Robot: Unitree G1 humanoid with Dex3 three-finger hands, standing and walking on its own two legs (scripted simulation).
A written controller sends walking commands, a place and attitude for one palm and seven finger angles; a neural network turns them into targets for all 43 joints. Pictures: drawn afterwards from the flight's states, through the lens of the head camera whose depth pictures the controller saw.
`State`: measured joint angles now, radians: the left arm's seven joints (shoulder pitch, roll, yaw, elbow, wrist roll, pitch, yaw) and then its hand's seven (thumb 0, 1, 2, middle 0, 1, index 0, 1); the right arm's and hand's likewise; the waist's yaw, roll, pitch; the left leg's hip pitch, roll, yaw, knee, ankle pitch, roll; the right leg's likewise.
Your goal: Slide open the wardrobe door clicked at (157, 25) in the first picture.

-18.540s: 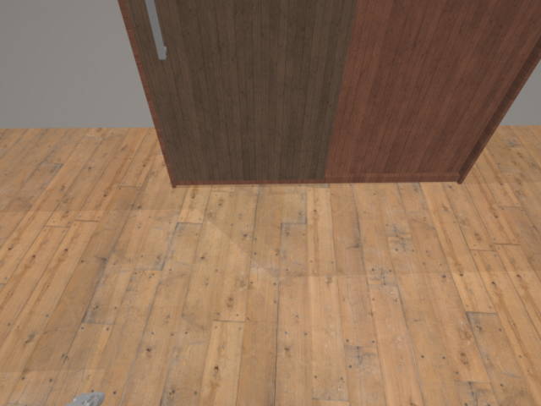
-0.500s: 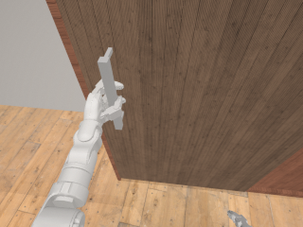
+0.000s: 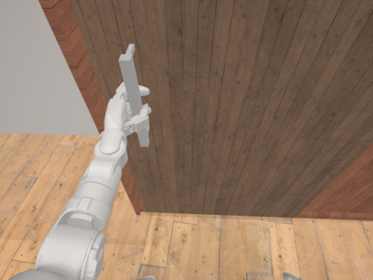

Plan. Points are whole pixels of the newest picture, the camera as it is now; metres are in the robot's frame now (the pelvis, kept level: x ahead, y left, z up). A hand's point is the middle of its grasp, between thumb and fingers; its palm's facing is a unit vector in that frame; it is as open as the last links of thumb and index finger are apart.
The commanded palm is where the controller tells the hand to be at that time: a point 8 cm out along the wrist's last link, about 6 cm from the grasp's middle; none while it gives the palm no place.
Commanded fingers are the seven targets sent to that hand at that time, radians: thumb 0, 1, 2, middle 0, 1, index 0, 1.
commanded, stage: step sideways, sliding the door along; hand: left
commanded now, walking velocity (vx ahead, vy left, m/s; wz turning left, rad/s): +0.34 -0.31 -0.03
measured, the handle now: (138, 102) +0.49 +0.12 +0.11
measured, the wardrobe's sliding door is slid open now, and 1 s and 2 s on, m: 0.04 0.19 0.59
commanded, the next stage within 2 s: none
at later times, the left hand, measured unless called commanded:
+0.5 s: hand (154, 116) +0.44 +0.08 +0.11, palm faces +0.23 -0.97 -0.11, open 6.0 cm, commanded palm +0.41 +0.07 +0.12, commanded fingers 0.00 0.90 0.90 -0.45 -1.40 -0.45 -1.40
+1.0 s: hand (216, 117) +0.44 -0.06 +0.11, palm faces +0.31 -0.94 -0.16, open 6.2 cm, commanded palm +0.41 -0.09 +0.12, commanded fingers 0.00 0.90 0.90 -0.45 -1.40 -0.45 -1.40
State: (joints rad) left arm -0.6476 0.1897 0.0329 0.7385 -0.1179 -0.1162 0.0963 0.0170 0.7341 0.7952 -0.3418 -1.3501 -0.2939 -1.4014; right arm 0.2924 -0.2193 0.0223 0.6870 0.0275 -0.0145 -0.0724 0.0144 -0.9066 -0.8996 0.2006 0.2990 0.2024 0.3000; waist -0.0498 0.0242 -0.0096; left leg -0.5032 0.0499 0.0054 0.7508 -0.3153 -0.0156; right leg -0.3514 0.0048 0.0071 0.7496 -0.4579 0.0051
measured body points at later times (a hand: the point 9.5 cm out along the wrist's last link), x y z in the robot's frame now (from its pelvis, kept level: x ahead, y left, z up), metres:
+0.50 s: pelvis +0.03 -0.10 +0.01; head +0.09 -0.11 +0.45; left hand +0.42 +0.13 +0.12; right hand +0.19 -0.31 -0.12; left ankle +0.05 +0.10 -0.71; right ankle +0.08 -0.24 -0.68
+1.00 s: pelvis +0.09 -0.26 +0.00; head +0.18 -0.27 +0.44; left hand +0.42 -0.01 +0.12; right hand +0.32 -0.42 -0.12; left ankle +0.05 -0.03 -0.70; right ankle +0.16 -0.37 -0.71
